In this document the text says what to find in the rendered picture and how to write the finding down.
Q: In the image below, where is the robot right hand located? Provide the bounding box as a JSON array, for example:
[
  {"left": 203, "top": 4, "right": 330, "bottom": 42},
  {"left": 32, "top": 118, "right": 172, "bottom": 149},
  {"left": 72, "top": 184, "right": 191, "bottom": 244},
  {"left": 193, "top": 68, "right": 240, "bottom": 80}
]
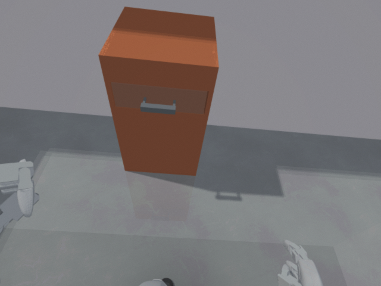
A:
[{"left": 278, "top": 240, "right": 323, "bottom": 286}]

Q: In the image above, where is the handle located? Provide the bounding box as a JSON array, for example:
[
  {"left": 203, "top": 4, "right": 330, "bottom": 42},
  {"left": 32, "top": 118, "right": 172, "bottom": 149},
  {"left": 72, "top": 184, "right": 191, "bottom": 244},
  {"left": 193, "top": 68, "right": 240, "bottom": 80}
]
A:
[{"left": 140, "top": 97, "right": 176, "bottom": 114}]

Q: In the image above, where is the robot left hand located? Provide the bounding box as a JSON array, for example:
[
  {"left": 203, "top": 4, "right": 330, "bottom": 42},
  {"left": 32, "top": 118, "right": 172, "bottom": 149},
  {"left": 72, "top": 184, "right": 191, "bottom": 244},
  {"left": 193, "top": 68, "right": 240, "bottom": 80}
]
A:
[{"left": 0, "top": 159, "right": 39, "bottom": 234}]

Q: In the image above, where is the drawer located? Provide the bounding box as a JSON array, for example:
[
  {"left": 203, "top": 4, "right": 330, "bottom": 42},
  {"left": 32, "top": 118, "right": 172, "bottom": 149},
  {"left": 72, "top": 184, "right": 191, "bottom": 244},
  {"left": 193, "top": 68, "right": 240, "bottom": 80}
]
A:
[{"left": 111, "top": 82, "right": 207, "bottom": 114}]

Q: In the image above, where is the cabinet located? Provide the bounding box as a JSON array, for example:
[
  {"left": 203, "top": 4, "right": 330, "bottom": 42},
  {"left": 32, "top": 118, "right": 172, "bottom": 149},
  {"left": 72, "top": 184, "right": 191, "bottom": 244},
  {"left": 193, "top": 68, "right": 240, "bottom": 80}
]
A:
[{"left": 98, "top": 7, "right": 219, "bottom": 176}]

